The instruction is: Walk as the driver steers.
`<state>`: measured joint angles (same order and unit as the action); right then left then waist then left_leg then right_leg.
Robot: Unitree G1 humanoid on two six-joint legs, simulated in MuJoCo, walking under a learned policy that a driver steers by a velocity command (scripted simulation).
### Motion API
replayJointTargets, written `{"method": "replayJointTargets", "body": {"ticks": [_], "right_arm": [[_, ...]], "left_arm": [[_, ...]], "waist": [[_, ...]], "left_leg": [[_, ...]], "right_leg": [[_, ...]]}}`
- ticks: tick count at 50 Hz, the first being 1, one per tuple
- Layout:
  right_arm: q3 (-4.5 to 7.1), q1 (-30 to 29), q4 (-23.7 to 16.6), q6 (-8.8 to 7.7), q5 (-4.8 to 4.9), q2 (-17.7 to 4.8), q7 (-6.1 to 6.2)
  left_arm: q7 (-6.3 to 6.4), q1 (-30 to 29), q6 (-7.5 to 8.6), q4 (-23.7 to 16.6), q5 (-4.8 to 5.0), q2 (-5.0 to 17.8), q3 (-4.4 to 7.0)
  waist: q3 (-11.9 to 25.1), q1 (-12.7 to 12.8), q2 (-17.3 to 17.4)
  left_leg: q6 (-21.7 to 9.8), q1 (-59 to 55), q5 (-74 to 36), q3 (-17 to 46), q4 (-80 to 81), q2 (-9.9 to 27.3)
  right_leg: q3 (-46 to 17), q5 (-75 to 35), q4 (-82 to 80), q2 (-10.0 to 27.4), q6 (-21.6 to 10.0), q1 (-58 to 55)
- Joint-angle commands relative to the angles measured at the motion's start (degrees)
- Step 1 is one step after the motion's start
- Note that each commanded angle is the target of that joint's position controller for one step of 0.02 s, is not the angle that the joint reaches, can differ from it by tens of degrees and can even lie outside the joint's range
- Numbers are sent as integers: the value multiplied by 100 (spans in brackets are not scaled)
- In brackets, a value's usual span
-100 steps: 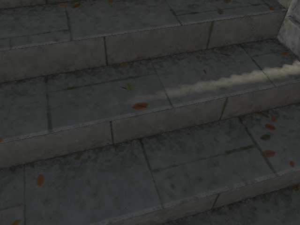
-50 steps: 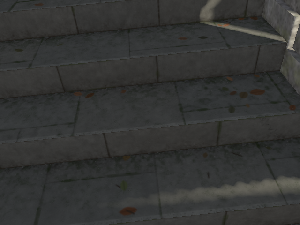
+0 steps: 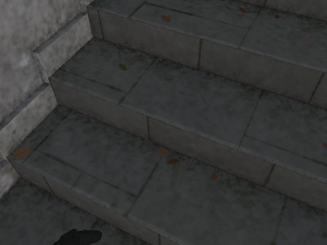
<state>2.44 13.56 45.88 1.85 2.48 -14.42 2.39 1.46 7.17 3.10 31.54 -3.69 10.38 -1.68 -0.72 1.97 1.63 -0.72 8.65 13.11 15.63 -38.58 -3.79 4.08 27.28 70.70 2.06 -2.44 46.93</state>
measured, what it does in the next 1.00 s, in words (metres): walks ahead: left foot 0.15 m lower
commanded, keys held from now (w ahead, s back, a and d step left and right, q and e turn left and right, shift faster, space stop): no key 0.36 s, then w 0.64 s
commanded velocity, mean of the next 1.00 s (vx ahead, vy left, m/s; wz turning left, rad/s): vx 0.21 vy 0.00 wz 0.04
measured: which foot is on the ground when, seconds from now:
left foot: up 0.00-0.78, down 0.80-1.00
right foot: down 0.00-0.76, up 0.78-1.00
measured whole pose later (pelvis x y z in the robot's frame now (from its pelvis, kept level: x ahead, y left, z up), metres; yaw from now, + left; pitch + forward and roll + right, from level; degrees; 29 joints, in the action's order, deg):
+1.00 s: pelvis +0.10 +0.06 -0.04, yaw -1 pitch +3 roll +1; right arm -0.6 29.6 53.8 -0.2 -0.2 -7.1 2.9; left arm -0.7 9.7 1.5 35.2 0.9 6.6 -4.2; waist 2.9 0.3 -4.6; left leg 0.1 0.8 21.9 -7.0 -19.8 0.5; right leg -2.2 23.1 123.1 2.2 2.5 71.1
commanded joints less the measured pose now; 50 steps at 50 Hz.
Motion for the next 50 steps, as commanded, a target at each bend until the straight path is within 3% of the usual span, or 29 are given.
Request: {"method": "replayJointTargets", "body": {"ticks": [1,2,3,4,6,9,11,14,18,21,24,27,31,33,34,35,36,38,39,40,41,42,43,44,45,46,47,48,50], "right_arm": [[166,659,-330,-227,-23,-362,-307],[98,-30,-682,-147,-10,-311,-313],[19,-208,-819,-65,-142,-182,-276],[-9,-73,-775,-20,-168,-126,-280],[-66,138,-766,-60,-63,46,-364],[-71,6,-995,-78,-74,53,-273],[-30,106,-1040,-44,-140,-86,-151],[-36,198,-1107,32,-106,-65,-171],[-65,223,-1170,129,-108,-47,-122],[-96,388,-1097,59,-95,-24,-153],[-105,248,-1116,-58,-142,-20,-157],[-168,117,-1202,-149,-194,113,-191],[-270,174,-1206,-210,-210,208,-237],[-242,402,-1070,-198,-161,97,-202],[-283,510,-1001,-150,-113,223,-140],[-261,886,-815,-166,-161,321,-144],[-187,951,-532,-155,-205,225,-161],[-201,791,-252,-155,-234,558,-226],[-263,1304,-68,-247,-248,723,-272],[-250,1605,56,-419,-398,356,-308],[14,1999,205,-488,-651,-606,-381],[279,2244,255,-414,-553,-1300,-416],[248,1903,109,-307,-453,-1170,-373],[299,1722,33,-161,-231,-1405,-177],[45,1484,149,-117,-184,-522,-13],[-51,1535,180,-232,-203,-321,105],[-179,1445,241,-314,-206,54,123],[-254,1197,258,-348,-213,261,114],[-248,869,369,-371,-308,92,127]], "left_arm": [[105,685,-63,-264,-77,856,382],[165,202,-133,-268,184,673,392],[257,137,-140,-20,341,417,334],[288,272,-98,148,379,160,264],[313,515,-58,201,328,21,205],[405,599,-42,124,307,166,225],[460,795,-57,67,264,306,281],[541,732,-166,-6,347,430,309],[645,736,-240,-98,335,354,256],[568,1247,-178,134,356,493,359],[494,1509,-124,338,289,514,439],[449,1482,-15,470,300,593,507],[427,865,18,386,296,780,534],[401,365,-46,219,354,839,533],[380,481,-93,217,396,826,533],[354,428,-205,266,446,741,496],[327,443,-298,282,501,521,458],[294,815,-387,343,424,232,352],[186,880,-356,417,385,-135,247],[57,787,-220,272,444,-721,74],[-79,1228,28,347,547,-829,18],[-204,1665,186,404,569,-272,53],[-220,816,283,141,554,-64,37],[-195,-193,209,-384,625,-283,-164],[-130,-982,98,-445,707,-303,-150],[-99,-1228,31,-552,790,-218,-137],[-137,-1437,22,-684,613,-218,-203],[-220,-1493,69,-814,470,-237,-264],[-332,-1520,66,-968,254,-403,-407]], "waist": [[2299,11,-2006],[1339,-131,-1303],[375,-266,-756],[185,-395,-360],[64,-389,-265],[63,-356,-398],[183,-262,-606],[169,-261,-592],[165,-116,-688],[300,44,-763],[189,203,-685],[27,92,-762],[211,-114,-790],[291,-258,-639],[280,-236,-711],[268,-424,-581],[15,-246,-341],[-337,11,291],[-173,-169,745],[-64,-197,773],[468,-56,691],[1104,-57,270],[880,-260,-104],[704,-294,550],[117,-462,297],[-557,-411,703],[-998,-351,241],[-1307,-185,242],[-759,-2,419]], "left_leg": [[504,1633,1459,819,-5505,-1151],[498,2211,1331,314,-5597,-897],[439,2567,1128,-15,-5517,-583],[324,2466,724,-162,-5385,-263],[170,2441,-204,-375,-5643,-341],[254,2770,-914,-384,-5665,-407],[360,3156,-680,-506,-6225,-373],[511,3219,-749,-690,-6269,-179],[664,3337,-798,-856,-6192,60],[559,3693,-702,-979,-6114,362],[448,3999,-841,-995,-6096,545],[327,3841,-733,-1041,-4763,797],[100,2787,-453,-1226,-2955,988],[-87,1491,-436,-1404,-1350,1020],[-81,1167,171,-1873,-601,824],[-143,1009,-46,-2186,178,652],[-277,301,-1778,-2430,1321,708],[-294,-213,-2919,-2669,3028,610],[-352,-958,-3024,-2406,2952,818],[-319,-1399,-5306,-1397,2152,1577],[-467,-1994,-8647,-826,570,2418],[-1077,-2730,-7200,-522,586,2914],[-1304,-3207,-4716,-513,880,2756],[-1686,-3342,-1242,537,1904,3382],[-1653,-3091,775,962,2676,3232],[-1706,-2446,662,1239,3064,3467],[-1393,-1755,240,588,3129,3008],[-1018,-917,-321,-341,3174,2387],[-909,643,-1414,-1249,4044,1741]], "right_leg": [[-4959,-4031,-4373,1719,-1803,-3381],[-3906,-2588,-4009,1391,-1409,-2689],[-2902,-1937,-3767,1132,-1120,-2084],[-2141,-1296,-3425,823,-882,-1754],[-1554,-591,-3699,545,-836,-1561],[-1442,-615,-4075,673,-1113,-1739],[-1915,-137,-4217,1009,-1343,-2037],[-1893,406,-4141,1034,-1264,-1912],[-2207,581,-3939,1154,-1368,-1948],[-2969,1853,-4085,1386,-1478,-2384],[-3476,2214,-4197,1447,-1519,-2534],[-3318,2228,-4304,1295,-1395,-2250],[-2951,2067,-4155,1227,-1252,-1320],[-2279,1660,-3863,1125,-1013,-553],[-2174,1932,-3907,1169,-1001,-470],[-1629,1846,-3451,866,-840,-790],[-1502,1485,-2700,713,-696,-394],[-827,992,-920,231,-439,-250],[-244,1104,1334,-238,-245,514],[-800,1237,4102,-645,-107,1733],[-1158,1210,6190,-776,118,2653],[-1358,945,6653,-653,269,3300],[-1325,644,6617,-422,377,4419],[-1461,500,6378,84,591,5229],[-1353,78,6754,105,659,5805],[-1531,-189,6778,174,739,5750],[-1369,-223,6429,106,685,5495],[-1211,-331,5257,193,549,4815],[42,-839,3703,332,394,2396]]}}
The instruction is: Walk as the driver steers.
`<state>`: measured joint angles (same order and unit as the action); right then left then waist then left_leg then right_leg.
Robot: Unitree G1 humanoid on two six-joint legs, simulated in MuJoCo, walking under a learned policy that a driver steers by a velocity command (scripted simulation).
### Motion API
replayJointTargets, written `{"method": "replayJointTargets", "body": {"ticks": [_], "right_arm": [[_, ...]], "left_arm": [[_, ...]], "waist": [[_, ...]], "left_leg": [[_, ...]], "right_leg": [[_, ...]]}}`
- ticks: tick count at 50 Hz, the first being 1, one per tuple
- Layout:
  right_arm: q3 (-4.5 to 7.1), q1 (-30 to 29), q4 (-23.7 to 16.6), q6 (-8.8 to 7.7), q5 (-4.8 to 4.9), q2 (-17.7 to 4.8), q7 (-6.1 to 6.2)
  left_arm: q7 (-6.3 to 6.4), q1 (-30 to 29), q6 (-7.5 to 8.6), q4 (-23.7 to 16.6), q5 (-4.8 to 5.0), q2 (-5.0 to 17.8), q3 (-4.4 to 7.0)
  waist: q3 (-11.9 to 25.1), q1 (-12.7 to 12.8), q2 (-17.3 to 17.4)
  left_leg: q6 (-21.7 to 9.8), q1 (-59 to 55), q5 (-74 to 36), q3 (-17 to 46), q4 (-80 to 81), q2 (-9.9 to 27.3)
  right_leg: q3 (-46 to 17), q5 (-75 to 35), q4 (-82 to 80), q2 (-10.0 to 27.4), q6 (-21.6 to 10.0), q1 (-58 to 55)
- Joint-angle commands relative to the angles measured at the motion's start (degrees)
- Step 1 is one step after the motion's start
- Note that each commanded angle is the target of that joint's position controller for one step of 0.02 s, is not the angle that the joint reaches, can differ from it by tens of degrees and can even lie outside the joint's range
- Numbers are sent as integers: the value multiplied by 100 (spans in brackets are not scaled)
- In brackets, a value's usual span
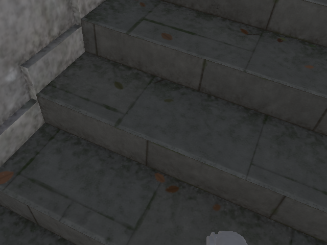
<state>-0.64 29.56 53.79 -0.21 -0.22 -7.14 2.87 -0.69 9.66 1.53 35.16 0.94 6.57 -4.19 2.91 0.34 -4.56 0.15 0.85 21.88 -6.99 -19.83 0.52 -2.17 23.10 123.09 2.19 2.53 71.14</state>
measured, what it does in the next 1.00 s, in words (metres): climbs: right foot 0.15 m higher, then left foot 0.15 m higher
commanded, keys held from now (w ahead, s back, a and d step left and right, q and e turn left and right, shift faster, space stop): w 0.48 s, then w+e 0.52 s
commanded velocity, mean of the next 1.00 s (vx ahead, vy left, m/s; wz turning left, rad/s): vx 0.49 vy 0.00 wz -0.19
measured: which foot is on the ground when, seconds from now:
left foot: down 0.00-0.14, up 0.16-0.64, down 0.66-1.00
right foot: up 0.00-0.10, down 0.12-0.70, up 0.72-1.00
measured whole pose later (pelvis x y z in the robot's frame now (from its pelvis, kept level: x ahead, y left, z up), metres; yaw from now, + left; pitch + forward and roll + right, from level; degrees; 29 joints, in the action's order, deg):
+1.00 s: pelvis +0.49 +0.03 +0.30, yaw -12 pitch +1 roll +1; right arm -2.0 28.0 60.1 -3.4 -3.7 -8.0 -0.4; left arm -1.1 3.2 0.9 39.3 0.5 8.2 -1.6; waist 6.1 -0.5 -3.0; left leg -0.7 11.3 20.3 -17.0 -31.2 4.4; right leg -5.7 0.2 119.2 0.7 -7.3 70.3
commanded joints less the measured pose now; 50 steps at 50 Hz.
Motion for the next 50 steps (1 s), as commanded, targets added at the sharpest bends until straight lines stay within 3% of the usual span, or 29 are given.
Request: {"method": "replayJointTargets", "body": {"ticks": [1,3,5,6,7,8,9,10,11,14,16,19,22,24,26,29,30,31,33,34,35,36,37,38,39,41,43,46,50], "right_arm": [[59,-987,-382,-143,22,-730,77],[121,-336,-182,-110,216,-1245,44],[378,-418,-148,-97,-33,-2147,-4],[416,-737,-275,-132,-5,-2136,-11],[433,-1045,-520,-239,-58,-1877,40],[223,-1066,-810,-408,3,-644,-193],[257,-1156,-843,-671,77,-561,-511],[207,-2033,-1437,-684,224,-309,-644],[24,-2332,-1788,-644,189,-13,-656],[-263,-1494,-1727,-456,258,346,-645],[-344,-1534,-1785,-361,256,281,-640],[-310,-1859,-1885,-251,-87,-17,-440],[-454,-2636,-1998,-206,-36,337,-242],[-542,-3373,-2361,-322,118,318,-303],[-638,-4292,-2807,-448,35,308,-474],[-872,-5382,-3570,-567,27,495,-656],[-773,-5054,-3441,-591,87,310,-661],[-603,-4296,-3318,-663,68,125,-621],[-18,-1863,-2728,-577,98,-1073,-510],[198,-592,-2342,-539,-45,-1591,-491],[449,225,-1802,-515,-330,-2082,-498],[393,209,-1676,-436,-411,-1878,-328],[271,-499,-1487,-387,-171,-1321,-271],[80,-1044,-1193,-345,-43,-706,-312],[-22,-1293,-776,-384,-127,-231,-360],[-90,-1356,-175,-460,-178,323,-474],[-48,-1313,-33,-472,-230,190,-450],[-141,-1377,12,-485,-431,-140,-386],[-183,-626,263,-406,-371,-353,-268]], "left_arm": [[-128,-1528,206,-1273,-171,36,-153],[-49,-946,311,-995,-116,382,25],[-42,385,185,-587,-63,983,272],[-95,932,115,-357,-85,1329,427],[-131,1762,8,83,-268,1783,625],[-110,2429,-22,711,-525,2172,720],[5,2085,31,779,-577,1360,558],[-27,1783,47,1056,-365,950,476],[-146,1481,75,1318,-227,622,395],[-284,1129,112,1757,-284,-248,220],[-301,872,138,1731,-349,-11,236],[-214,806,319,1766,-361,414,218],[-22,2398,336,2267,-204,584,251],[185,3105,223,2475,-235,628,301],[308,3417,88,2518,-196,454,310],[498,3121,-60,2450,74,530,408],[469,2898,-17,2408,26,630,381],[332,2971,130,2502,-87,984,419],[282,2406,204,2390,-211,1859,625],[302,1719,287,2062,-198,1972,706],[133,2136,465,1887,-132,742,503],[-99,1947,655,1989,-261,575,562],[-274,1444,678,1606,-75,417,646],[-292,607,561,1039,-50,-26,463],[-246,242,438,722,-47,-30,421],[-185,584,281,685,108,-184,317],[-219,880,132,674,197,-425,163],[-111,648,-92,663,-10,-244,125],[-9,-456,-140,217,-100,-93,85]], "waist": [[-794,417,1174],[264,708,1661],[988,1260,2495],[1198,1505,2424],[1323,1762,1471],[1520,1196,-2377],[1420,1033,-791],[175,751,-227],[-618,323,300],[-795,-541,513],[-937,-690,579],[-813,-654,192],[-510,163,-139],[-606,500,-340],[-631,757,-73],[-959,771,112],[-700,479,318],[-72,83,-668],[1214,-1278,-1588],[1860,-1827,-1214],[3007,-1405,1799],[3350,-1312,2089],[2182,-898,1357],[948,-474,1077],[90,-117,501],[-322,321,311],[-532,533,469],[-525,689,843],[-723,290,728]], "left_leg": [[-942,2014,-4004,405,2388,1063],[-1029,1129,-10281,57,1317,1035],[-1161,-750,-12215,331,-352,1573],[-1139,-1008,-11583,397,-1245,1489],[-1164,298,-9531,911,-2917,1334],[-716,2768,-1258,1266,-5897,-658],[-738,3688,-776,2901,-8347,-971],[-834,4795,-781,2609,-9480,-861],[-1014,5320,-865,2279,-9787,-611],[-1125,5934,-1403,2113,-10257,-396],[-943,6250,-1753,1867,-9736,-276],[-358,5488,-2874,969,-8529,-165],[-179,7634,-2610,760,-9256,160],[-185,9505,-1505,1075,-9703,455],[24,9804,-1243,554,-8805,843],[-20,6603,-751,-52,-6032,985],[-185,4880,-643,-806,-5130,515],[-340,3438,-224,-971,-5263,-83],[-871,2053,234,195,-4004,-252],[-1120,508,-47,1519,-3344,422],[-2084,-1681,758,4761,-1217,1985],[-2229,-1603,1005,6918,547,2530],[-1745,-575,1673,6216,656,2747],[-1293,692,1379,4981,499,2587],[-954,1625,649,3377,41,2297],[-360,1966,-741,1510,-260,1542],[-303,2024,-1028,587,-100,1413],[-333,2491,-1412,-170,185,1387],[-296,1546,-1309,-99,403,1641]], "right_leg": [[1149,-507,-2546,238,-313,-1731],[1815,100,-3866,-539,-742,-3936],[1096,883,-5577,-710,-1010,-4281],[592,291,-7271,-759,-1128,-4983],[-1007,177,-8195,-380,-1402,-6440],[-4323,-977,-10224,1232,-2375,-7630],[-5354,-45,-10653,1705,-2468,-7060],[-4592,729,-10661,1753,-2075,-6189],[-3354,671,-10369,1474,-1670,-5508],[-950,-430,-10056,720,-958,-4772],[-197,-479,-10401,620,-882,-4176],[287,-975,-10762,380,-1099,-3120],[-765,-1125,-10661,928,-1436,-5615],[-1347,-1527,-10637,1364,-1401,-7658],[-1618,-1197,-10858,1410,-1374,-8108],[-1248,-2041,-12654,1414,-1416,-5929],[-689,-4029,-12619,1085,-1258,-5520],[-585,-7293,-11964,1150,-1427,-5765],[-470,-10983,-9839,1207,-1198,-7327],[-744,-9443,-8324,1023,-1076,-6522],[-766,-5025,-5901,-250,-926,-4186],[-1693,-1410,-3263,-853,-892,-3565],[-1792,-1222,-1601,-607,-883,-2602],[-1098,-1516,-934,-276,-987,-2067],[-759,-1648,-594,-2,-1142,-1680],[-857,-1827,-477,121,-1380,-1541],[-943,-1914,-791,9,-1340,-1022],[-390,-2471,-447,-148,-1074,-747],[-398,-2299,-129,23,-864,671]]}}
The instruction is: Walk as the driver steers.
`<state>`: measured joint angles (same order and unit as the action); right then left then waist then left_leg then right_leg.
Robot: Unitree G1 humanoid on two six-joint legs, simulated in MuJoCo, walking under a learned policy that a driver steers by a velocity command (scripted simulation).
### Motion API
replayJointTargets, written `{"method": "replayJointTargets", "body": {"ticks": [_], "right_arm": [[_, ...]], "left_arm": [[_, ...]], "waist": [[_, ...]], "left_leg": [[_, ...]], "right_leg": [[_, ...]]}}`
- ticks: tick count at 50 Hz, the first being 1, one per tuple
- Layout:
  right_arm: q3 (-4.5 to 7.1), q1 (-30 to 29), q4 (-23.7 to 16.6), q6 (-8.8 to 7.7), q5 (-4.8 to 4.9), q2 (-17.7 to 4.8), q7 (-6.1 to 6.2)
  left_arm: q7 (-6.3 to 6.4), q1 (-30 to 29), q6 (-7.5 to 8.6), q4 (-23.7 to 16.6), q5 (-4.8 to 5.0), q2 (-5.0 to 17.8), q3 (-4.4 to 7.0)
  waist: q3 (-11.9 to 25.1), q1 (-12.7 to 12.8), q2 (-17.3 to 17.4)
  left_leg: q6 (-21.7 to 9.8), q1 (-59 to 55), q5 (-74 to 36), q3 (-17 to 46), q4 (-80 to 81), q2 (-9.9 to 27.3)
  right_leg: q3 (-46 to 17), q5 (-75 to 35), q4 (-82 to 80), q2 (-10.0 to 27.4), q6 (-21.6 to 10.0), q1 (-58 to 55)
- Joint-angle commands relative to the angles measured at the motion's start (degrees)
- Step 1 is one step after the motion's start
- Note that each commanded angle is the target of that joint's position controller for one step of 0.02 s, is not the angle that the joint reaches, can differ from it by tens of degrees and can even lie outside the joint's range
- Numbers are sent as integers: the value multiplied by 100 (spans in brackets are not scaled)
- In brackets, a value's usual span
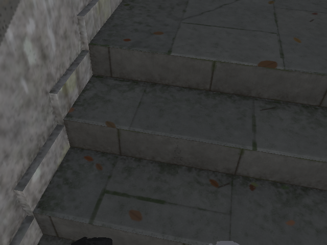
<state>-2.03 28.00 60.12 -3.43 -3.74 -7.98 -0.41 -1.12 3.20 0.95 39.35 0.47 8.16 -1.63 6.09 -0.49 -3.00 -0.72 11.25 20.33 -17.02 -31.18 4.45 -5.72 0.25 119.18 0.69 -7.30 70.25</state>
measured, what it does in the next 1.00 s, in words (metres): climbs, turning right: right foot 0.15 m higher, then left foot 0.15 m higher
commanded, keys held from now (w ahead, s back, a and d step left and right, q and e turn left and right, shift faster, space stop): e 0.74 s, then w+e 0.26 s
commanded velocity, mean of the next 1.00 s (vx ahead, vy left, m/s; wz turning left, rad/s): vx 0.17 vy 0.00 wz -0.58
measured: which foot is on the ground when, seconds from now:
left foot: down 0.00-0.22, up 0.24-0.98, down 1.00-1.00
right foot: up 0.00-0.18, down 0.20-1.00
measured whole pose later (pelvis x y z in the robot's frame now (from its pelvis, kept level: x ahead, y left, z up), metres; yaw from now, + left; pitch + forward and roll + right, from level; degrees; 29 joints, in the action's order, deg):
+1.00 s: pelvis +0.41 +0.03 +0.16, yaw -35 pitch +2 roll +2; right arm -1.1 3.9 23.8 -1.8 -2.3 -9.1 2.6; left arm 2.5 20.2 -1.8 41.3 5.2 16.7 4.2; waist 1.8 -1.0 -4.6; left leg 1.0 49.5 31.1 0.4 -77.5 4.0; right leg -22.9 19.3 28.1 1.8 2.7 9.2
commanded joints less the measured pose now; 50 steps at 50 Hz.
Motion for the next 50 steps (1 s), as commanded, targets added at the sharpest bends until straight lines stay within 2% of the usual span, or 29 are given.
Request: {"method": "replayJointTargets", "body": {"ticks": [1,3,4,5,6,7,9,10,11,12,13,14,15,17,19,20,22,26,31,34,37,41,44,45,46,47,48,49,50], "right_arm": [[5,-322,-356,-42,30,-407,118],[103,-138,-387,17,30,-624,290],[292,-262,-431,87,109,-1165,422],[308,90,-348,191,116,-1078,500],[416,-292,-471,214,201,-1448,532],[469,-79,-471,295,275,-1664,573],[517,-308,-735,322,390,-1902,595],[521,-444,-948,283,493,-1864,601],[407,-620,-1455,92,397,-1297,466],[392,-900,-1481,-152,317,-1003,208],[488,-1044,-1605,-258,458,-931,-41],[459,-1459,-1861,-198,491,-766,-59],[453,-1688,-2028,-143,363,-619,49],[365,-1325,-2151,-28,285,-438,138],[308,-1149,-2255,28,382,-354,161],[254,-1244,-2406,-14,245,-232,227],[260,-1361,-2489,24,209,-390,310],[231,-1898,-2691,120,197,-338,477],[247,-2168,-2840,182,276,-451,473],[317,-2481,-3054,205,313,-551,494],[248,-2617,-3285,249,393,-544,413],[4,-3138,-3656,161,299,-181,267],[-62,-3388,-4157,29,245,-96,393],[-72,-3221,-4357,11,160,-156,368],[-26,-2932,-4306,59,103,-291,313],[202,-2787,-4155,91,144,-490,305],[489,-1540,-3757,211,160,-772,354],[755,-401,-3486,257,145,-1144,401],[926,689,-3069,220,77,-1489,333]], "left_arm": [[15,-372,-49,-463,-80,-125,-181],[16,-930,12,-747,-93,73,-134],[-23,-1182,10,-944,-19,-119,-248],[-58,-1819,-11,-1061,-2,-161,-250],[-140,-1598,10,-1063,55,-324,-265],[-174,-1397,30,-1058,21,-294,-208],[-256,-310,115,-815,41,196,43],[-235,638,130,-580,11,852,303],[-76,1236,25,-477,-77,1801,652],[102,1259,-60,-551,-376,2083,709],[171,1037,-51,-658,-475,1702,567],[169,791,-4,-648,-334,1139,436],[105,591,72,-459,-91,800,392],[54,376,175,-177,-12,609,356],[58,620,196,-44,-45,603,351],[0,794,174,40,9,815,429],[7,837,92,-84,-19,996,502],[309,769,-90,-368,-188,939,429],[556,1266,-170,-554,-59,1008,397],[656,1326,-179,-675,-91,1121,480],[796,1481,-139,-633,20,1119,480],[803,2118,-109,-377,185,1271,552],[705,1570,-56,-378,410,1529,659],[715,1113,-115,-410,534,1704,719],[648,680,-230,-494,641,1918,819],[515,903,-289,-493,623,1831,891],[333,728,-266,-488,452,2033,900],[188,402,-132,-489,422,2022,858],[134,-33,102,-648,492,1514,731]], "waist": [[-1091,231,605],[-1008,57,634],[-907,95,1006],[-825,-230,767],[-823,19,1208],[-462,142,1105],[134,668,1474],[687,1080,1606],[1156,993,-334],[1940,882,-1171],[1854,652,-580],[1125,517,-124],[89,225,316],[-363,-199,325],[-531,-307,207],[-482,-371,72],[-234,-319,86],[318,-88,-605],[144,351,-459],[-277,442,-622],[-397,528,-580],[-541,651,-178],[-889,262,-718],[-729,-81,-587],[-593,-404,-673],[-300,-276,-1035],[262,-814,-1088],[660,-1454,-1088],[865,-2019,219]], "left_leg": [[-145,381,-1247,663,1666,1154],[-272,5,-2039,628,1686,1262],[-318,-30,-2600,378,2321,1383],[-324,-330,-3290,176,2372,1127],[-378,-132,-4936,32,2230,1424],[-515,-440,-7498,-89,1676,1427],[-571,-1435,-9729,173,278,1568],[-448,-966,-9443,355,-1181,1368],[79,1565,-6088,438,-3373,253],[276,2430,-418,1868,-5571,-817],[166,2708,-384,2758,-6890,-669],[13,3259,-614,2704,-7276,-524],[-108,3742,-800,2455,-7380,-395],[-241,3651,-907,2371,-7832,-262],[-257,4013,-983,2255,-8096,-276],[-230,4201,-939,2238,-8057,-219],[-19,4688,-1242,1906,-7729,-148],[350,4858,-1874,1571,-7747,-296],[699,5717,-1159,2109,-8424,-440],[845,6164,-273,2256,-8784,-449],[812,6823,712,2555,-9305,-421],[649,7746,1167,2558,-9321,-179],[483,7148,1218,2518,-8173,133],[253,5792,714,2482,-6844,344],[111,3223,704,1451,-4756,170],[72,1485,417,1254,-4484,-14],[176,317,332,444,-4945,-469],[116,-660,747,816,-4317,-557],[-94,-1249,953,1961,-2396,-579]], "right_leg": [[200,79,-626,245,199,724],[529,333,-1310,447,434,598],[929,1458,-2493,767,462,-31],[1256,1620,-2921,664,392,-421],[1471,2396,-3649,688,278,-1414],[1890,3013,-3952,208,133,-2220],[1754,2930,-5473,-403,-231,-3142],[815,2491,-6408,-501,-499,-4553],[-2159,2265,-7710,628,-1370,-6240],[-4957,2139,-9908,1515,-1797,-6801],[-4841,2424,-10165,1637,-1363,-6388],[-4106,3201,-9805,1369,-932,-5659],[-3121,3356,-9354,1047,-586,-4688],[-2168,3002,-9232,693,-219,-3848],[-1631,1929,-9215,545,-120,-3900],[-1254,992,-9081,347,17,-4052],[-994,-96,-8857,266,129,-4567],[-1256,-1727,-8668,291,93,-5206],[-2422,-323,-9027,703,-560,-6339],[-2648,-793,-9096,914,-715,-6827],[-2905,-1441,-9067,1205,-708,-7622],[-3227,492,-9388,1177,-633,-8116],[-3007,1523,-9819,813,-352,-6666],[-2793,1795,-10083,625,-91,-5611],[-2049,1717,-10871,347,-49,-3848],[-2072,1381,-11107,488,-61,-3228],[-1661,-121,-10862,404,45,-3481],[-1463,-2500,-9586,155,309,-3819],[-1520,-2327,-7264,-331,488,-3828]]}}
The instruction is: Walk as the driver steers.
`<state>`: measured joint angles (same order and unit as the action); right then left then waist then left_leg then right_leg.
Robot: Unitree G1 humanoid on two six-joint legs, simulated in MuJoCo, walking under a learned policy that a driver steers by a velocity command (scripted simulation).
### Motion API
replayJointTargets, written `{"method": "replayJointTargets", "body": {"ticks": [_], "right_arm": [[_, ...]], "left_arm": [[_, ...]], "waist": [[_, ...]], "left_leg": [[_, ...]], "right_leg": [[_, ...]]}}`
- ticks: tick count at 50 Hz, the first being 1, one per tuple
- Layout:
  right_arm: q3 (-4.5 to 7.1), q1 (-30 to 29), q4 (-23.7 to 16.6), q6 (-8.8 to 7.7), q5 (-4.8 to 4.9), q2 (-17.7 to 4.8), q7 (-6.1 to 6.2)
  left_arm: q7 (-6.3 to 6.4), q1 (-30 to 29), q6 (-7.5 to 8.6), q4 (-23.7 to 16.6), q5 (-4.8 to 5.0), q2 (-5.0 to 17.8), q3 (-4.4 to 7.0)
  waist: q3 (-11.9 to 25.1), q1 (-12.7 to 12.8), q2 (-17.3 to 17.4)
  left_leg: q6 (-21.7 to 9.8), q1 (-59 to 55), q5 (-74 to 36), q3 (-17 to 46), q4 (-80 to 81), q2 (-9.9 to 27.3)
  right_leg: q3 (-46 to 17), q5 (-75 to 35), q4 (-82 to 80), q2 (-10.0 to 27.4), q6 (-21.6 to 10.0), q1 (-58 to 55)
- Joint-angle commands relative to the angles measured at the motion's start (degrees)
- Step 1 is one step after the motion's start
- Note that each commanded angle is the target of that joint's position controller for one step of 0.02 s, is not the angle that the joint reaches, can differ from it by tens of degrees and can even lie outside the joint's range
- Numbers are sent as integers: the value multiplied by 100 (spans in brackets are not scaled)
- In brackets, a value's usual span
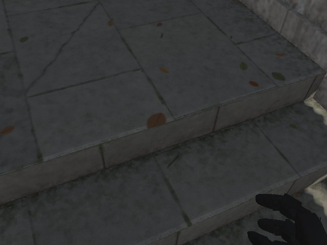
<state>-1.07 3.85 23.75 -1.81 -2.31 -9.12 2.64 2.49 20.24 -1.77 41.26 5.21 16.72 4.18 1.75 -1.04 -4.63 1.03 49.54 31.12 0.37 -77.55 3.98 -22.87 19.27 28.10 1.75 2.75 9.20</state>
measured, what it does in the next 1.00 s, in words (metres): climbs, turning left: right foot, then left foot 0.15 m higher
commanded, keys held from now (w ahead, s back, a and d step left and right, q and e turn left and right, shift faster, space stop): w+e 0.06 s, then w+q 0.94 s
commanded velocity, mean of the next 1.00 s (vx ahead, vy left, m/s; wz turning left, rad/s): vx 0.46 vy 0.00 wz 0.25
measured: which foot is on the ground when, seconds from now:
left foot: down 0.00-0.58, up 0.60-0.98, down 1.00-1.00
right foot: down 0.00-0.00, up 0.02-0.56, down 0.58-1.00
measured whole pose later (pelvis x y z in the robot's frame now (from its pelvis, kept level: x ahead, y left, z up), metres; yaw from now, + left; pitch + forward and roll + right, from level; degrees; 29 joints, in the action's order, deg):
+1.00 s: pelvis +0.42 +0.03 +0.18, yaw +18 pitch +5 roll +3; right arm -5.8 -1.5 31.2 -0.9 -0.3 -5.2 -2.6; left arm 2.5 29.4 3.1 58.4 0.2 6.4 -1.9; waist 3.5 2.1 -0.1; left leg -8.6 48.4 26.9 -10.4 -70.3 -3.8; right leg 13.3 7.7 15.5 4.7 -1.8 -1.1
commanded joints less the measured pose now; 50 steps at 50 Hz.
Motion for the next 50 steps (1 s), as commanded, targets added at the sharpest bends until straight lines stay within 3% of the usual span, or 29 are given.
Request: {"method": "replayJointTargets", "body": {"ticks": [1,2,3,4,5,7,10,14,18,19,20,22,25,27,28,29,30,31,32,33,34,36,39,42,44,45,47,48,50], "right_arm": [[659,2389,487,36,-144,-1740,23],[595,1394,-3,31,-70,-1490,95],[572,1012,25,49,168,-1284,53],[492,862,522,84,182,-995,-3],[432,870,904,40,213,-711,-13],[362,1392,1340,-62,176,-319,44],[336,2410,2066,-137,248,-13,79],[368,2867,2406,-35,226,-73,41],[466,2502,2211,-12,302,-310,176],[466,2401,2109,-78,316,-422,128],[466,2308,2023,-201,379,-490,53],[490,2437,2144,-266,438,-510,35],[420,2954,2346,-244,320,-465,-32],[428,2469,2277,-214,286,-759,-13],[478,2086,2157,-205,370,-952,-26],[477,1415,1734,-232,359,-815,-78],[154,1212,1408,-370,91,344,-183],[140,2608,1588,-527,439,385,-210],[205,2529,1700,-480,592,54,-209],[234,1665,1531,-385,530,-23,-201],[161,1302,1515,-278,454,160,-197],[-23,1143,1278,-182,425,570,-317],[-291,725,849,-81,494,882,-432],[-306,-441,346,-53,345,278,-464],[-415,-1005,48,-22,320,94,-410],[-366,-1092,77,-30,330,-23,-409],[-209,-854,248,-17,252,-200,-416],[-163,-170,386,33,150,-261,-483],[197,874,629,148,136,-1064,-561]], "left_arm": [[-295,-330,486,-895,-157,-594,-131],[-379,230,450,-582,-220,-217,-7],[-304,-428,284,-842,-169,26,70],[-182,-625,155,-897,-203,-82,-34],[-162,-534,97,-877,-252,-226,-122],[-327,-211,101,-609,-226,-86,-73],[-385,-650,178,-674,-410,-628,-234],[-429,-1067,264,-905,-468,-828,-346],[-286,-1488,391,-1117,-317,-772,-410],[-278,-1794,371,-1130,-264,-623,-383],[-202,-2092,428,-1313,-147,-606,-286],[-302,-1804,552,-1133,-32,-614,-236],[-381,-1873,674,-963,-115,-522,-112],[-316,-1283,694,-821,-298,-262,44],[-257,-285,649,-553,-315,-95,188],[-216,931,610,-233,-399,301,299],[-219,985,544,-135,-579,739,265],[-181,1074,597,-216,-902,683,243],[-196,786,607,-61,-905,200,157],[-240,421,535,114,-754,-222,21],[-305,119,512,248,-607,-576,-119],[-389,299,474,708,-738,-852,-266],[-318,560,423,1140,-787,-880,-421],[-273,-184,504,1053,-764,-757,-528],[-57,105,701,1186,-582,-233,-505],[-28,307,770,1291,-519,115,-446],[74,971,749,1418,-433,899,-275],[148,621,676,1315,-394,1312,-138],[102,290,523,944,-537,1141,-111]], "waist": [[1599,-375,4248],[1878,-181,3522],[629,-73,2842],[-483,75,2433],[-849,254,1972],[-831,257,1533],[-631,58,1124],[-478,-17,1046],[-467,-20,816],[-647,-255,674],[-709,-267,1179],[-396,-168,1450],[-681,-309,1254],[-163,292,1588],[156,878,1716],[738,1403,941],[764,961,-1130],[1805,498,-2170],[1299,321,-1170],[473,376,-324],[-27,324,40],[-429,78,-119],[-713,-100,59],[-1040,-235,236],[-625,-262,-224],[-86,-207,-157],[834,-345,-321],[879,-649,-1031],[1553,-1048,-1189]], "left_leg": [[-898,-4622,-978,3584,4190,1266],[-1325,-3827,2015,6078,6074,2023],[-1265,-2636,3781,5854,6433,1858],[-1260,-1558,3977,4722,6090,1487],[-1117,-905,3450,3586,5495,1298],[-1015,-974,2692,2324,4979,917],[-1245,-2189,1783,2399,5194,837],[-1515,-3078,990,2356,5673,789],[-1624,-2809,231,2091,6526,726],[-1541,-2718,-297,1849,6916,663],[-1501,-2936,-894,1947,7127,767],[-1482,-3504,-1163,1521,7079,771],[-1651,-4270,-1951,1451,6880,651],[-1504,-4363,-4750,1360,5934,461],[-1259,-3883,-5063,998,4825,199],[-980,-2494,-3835,944,3110,-58],[-683,-868,-228,567,714,-695],[-564,-115,-177,1591,-800,-899],[-410,560,-668,1425,-2191,-605],[-411,1201,-1055,918,-3248,-443],[-407,1554,-1237,883,-3870,-379],[-559,2158,-1580,896,-5365,-369],[-738,3580,-1682,901,-6767,-479],[-597,2038,-2954,118,-3637,-559],[-333,134,-2634,-945,-1813,-227],[-540,-1067,-2336,-1423,-951,-380],[-865,-1410,-1262,-1757,-329,-894],[-991,-1132,-342,-1533,560,-882],[-1309,-2463,-214,-388,2442,-1244]], "right_leg": [[-9,539,4588,-1299,-75,2769],[-80,-187,6188,-1069,57,3045],[845,-556,6973,-769,4,3474],[1398,-677,7351,-543,-75,3779],[1607,-936,7649,-410,-148,3751],[1660,-1425,7429,-389,-247,3705],[1956,-1382,7227,-226,-461,4418],[2191,-1153,6908,135,-265,5314],[2187,-1047,4634,462,107,4410],[2520,-1210,3479,331,105,3706],[2260,-1451,2818,372,93,3271],[2349,-1162,1773,116,19,2364],[2985,-927,936,-237,-213,1986],[3060,-1384,404,-566,-280,700],[2761,-1345,-162,-415,-351,-424],[1594,-1183,-400,562,-346,-2222],[550,-3967,81,1681,-206,-2705],[-1906,-3841,-853,2711,-1063,-3113],[-1862,-1823,-1271,2675,-1379,-2673],[-743,-712,-1255,2398,-1354,-1983],[103,-239,-1154,1953,-1120,-1289],[1015,-573,-1099,1491,-830,-535],[1598,-822,-1168,1640,-638,-212],[2958,-1291,-1893,797,-332,2040],[3404,-2285,-2855,807,-773,2718],[3581,-4227,-2986,811,-801,2306],[3692,-10585,-1675,1196,-908,-2],[3406,-11705,-958,1698,-981,-1273],[3206,-11463,1419,1683,-1111,-1848]]}}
